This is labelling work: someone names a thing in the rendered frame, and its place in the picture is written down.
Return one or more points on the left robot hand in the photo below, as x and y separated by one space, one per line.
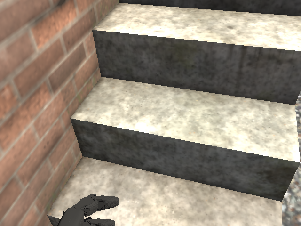
87 206

